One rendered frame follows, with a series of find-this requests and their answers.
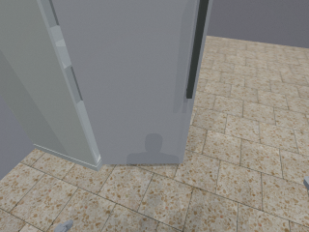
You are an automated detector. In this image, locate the handle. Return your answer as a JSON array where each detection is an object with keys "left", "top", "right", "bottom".
[{"left": 186, "top": 0, "right": 210, "bottom": 99}]

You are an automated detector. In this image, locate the robot left hand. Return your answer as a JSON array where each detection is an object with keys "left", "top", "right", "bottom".
[{"left": 53, "top": 219, "right": 73, "bottom": 232}]

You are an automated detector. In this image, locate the fridge door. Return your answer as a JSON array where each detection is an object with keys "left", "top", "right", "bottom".
[{"left": 51, "top": 0, "right": 213, "bottom": 164}]

